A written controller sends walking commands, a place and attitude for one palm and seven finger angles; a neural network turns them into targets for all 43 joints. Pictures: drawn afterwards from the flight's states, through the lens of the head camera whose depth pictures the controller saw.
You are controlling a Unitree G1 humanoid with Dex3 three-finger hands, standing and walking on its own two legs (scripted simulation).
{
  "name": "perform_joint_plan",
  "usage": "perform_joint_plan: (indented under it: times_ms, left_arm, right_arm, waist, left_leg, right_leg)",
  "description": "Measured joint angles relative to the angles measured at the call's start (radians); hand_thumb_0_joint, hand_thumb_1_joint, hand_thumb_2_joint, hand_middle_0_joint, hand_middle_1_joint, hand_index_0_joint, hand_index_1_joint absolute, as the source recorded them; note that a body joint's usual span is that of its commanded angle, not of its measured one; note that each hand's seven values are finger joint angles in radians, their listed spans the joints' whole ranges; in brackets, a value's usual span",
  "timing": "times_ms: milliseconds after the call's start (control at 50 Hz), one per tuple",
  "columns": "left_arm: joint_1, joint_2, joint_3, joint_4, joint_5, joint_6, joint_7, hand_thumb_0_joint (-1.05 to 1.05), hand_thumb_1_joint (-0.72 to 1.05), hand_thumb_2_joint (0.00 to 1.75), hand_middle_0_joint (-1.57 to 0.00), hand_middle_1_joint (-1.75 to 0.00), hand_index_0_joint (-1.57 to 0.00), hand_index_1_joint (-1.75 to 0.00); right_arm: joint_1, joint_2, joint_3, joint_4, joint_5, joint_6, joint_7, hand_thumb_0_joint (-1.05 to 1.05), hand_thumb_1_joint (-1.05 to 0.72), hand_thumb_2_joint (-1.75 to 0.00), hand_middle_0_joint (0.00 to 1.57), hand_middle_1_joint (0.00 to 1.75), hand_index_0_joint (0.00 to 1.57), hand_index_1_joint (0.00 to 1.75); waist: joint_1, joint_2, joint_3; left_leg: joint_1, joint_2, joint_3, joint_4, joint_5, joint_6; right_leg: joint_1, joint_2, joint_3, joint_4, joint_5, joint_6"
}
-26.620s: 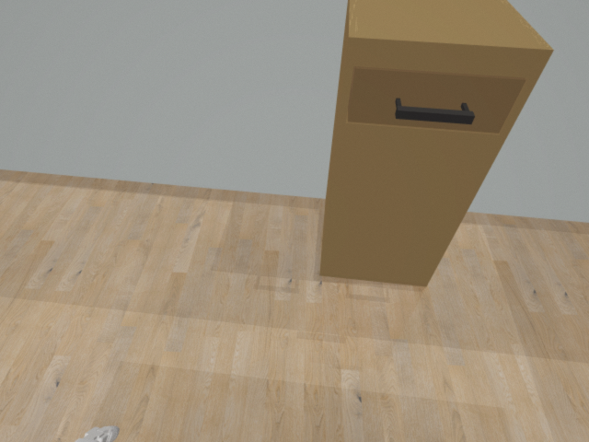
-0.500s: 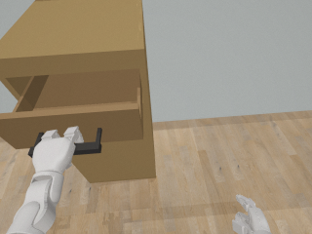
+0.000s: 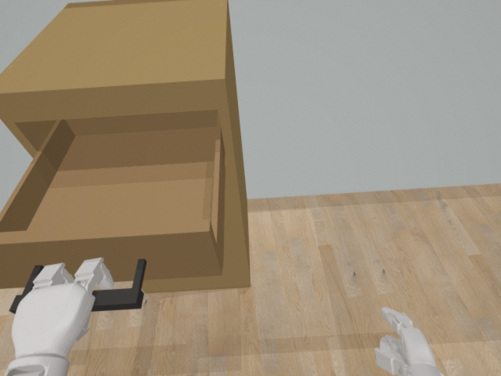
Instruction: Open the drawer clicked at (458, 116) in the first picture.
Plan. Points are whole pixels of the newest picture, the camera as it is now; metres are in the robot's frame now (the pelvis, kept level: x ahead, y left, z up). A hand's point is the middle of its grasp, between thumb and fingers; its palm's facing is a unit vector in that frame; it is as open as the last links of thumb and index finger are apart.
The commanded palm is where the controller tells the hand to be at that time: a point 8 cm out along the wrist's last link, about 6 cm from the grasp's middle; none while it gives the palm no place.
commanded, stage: pull the drawer open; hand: left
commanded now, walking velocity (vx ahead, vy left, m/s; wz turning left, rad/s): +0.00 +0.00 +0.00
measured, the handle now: (83, 286) +0.22 +0.28 +0.05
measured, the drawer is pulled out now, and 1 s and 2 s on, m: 0.27 0.30 0.30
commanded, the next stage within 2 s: open the thumb to release the handle in 0.64 s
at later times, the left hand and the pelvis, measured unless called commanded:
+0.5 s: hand (67, 353) +0.13 +0.27 +0.03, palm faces -0.01 -0.07 -1.00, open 5.6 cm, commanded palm +0.09 +0.27 +0.09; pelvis -0.01 +0.01 -0.01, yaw -1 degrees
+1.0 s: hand (54, 344) +0.14 +0.29 +0.04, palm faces +0.05 -0.04 -1.00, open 7.3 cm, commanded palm +0.11 +0.28 +0.09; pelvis -0.01 +0.00 -0.01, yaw +1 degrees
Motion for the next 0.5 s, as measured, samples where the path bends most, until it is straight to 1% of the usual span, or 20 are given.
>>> perform_joint_plan:
  times_ms: [160,340,500]
  left_arm:
    - [0.105,-0.006,-0.003,-0.059,-0.001,0.000,0.035,-0.01,0.74,0.81,-0.37,-1.35,-0.42,-1.35]
    - [0.192,-0.003,-0.007,-0.135,-0.020,0.037,0.043,0.01,0.71,0.75,-0.35,-1.35,-0.42,-1.35]
    - [0.223,0.001,-0.018,-0.177,-0.010,0.036,0.058,0.00,0.71,0.74,-0.34,-1.35,-0.42,-1.35]
  right_arm:
    - [-0.006,0.011,0.004,-0.016,-0.002,-0.001,0.011,0.01,-0.91,-0.90,0.20,0.30,0.20,0.30]
    - [0.001,0.022,0.031,-0.052,0.003,0.010,0.031,0.01,-0.90,-0.90,0.20,0.30,0.20,0.30]
    - [0.016,0.010,0.022,-0.061,-0.002,0.015,0.040,0.01,-0.90,-0.90,0.20,0.30,0.20,0.30]
  waist:
    - [0.006,0.001,-0.014]
    - [-0.009,-0.004,-0.027]
    - [-0.004,-0.003,-0.021]
  left_leg:
    - [-0.016,0.002,0.005,0.029,-0.007,-0.001]
    - [-0.015,0.010,0.023,0.045,-0.020,0.003]
    - [-0.033,0.005,0.024,0.069,-0.031,0.010]
  right_leg:
    - [-0.019,0.003,0.004,0.030,-0.006,-0.001]
    - [-0.023,0.010,0.023,0.042,-0.008,0.004]
    - [-0.036,0.006,0.023,0.056,-0.015,0.012]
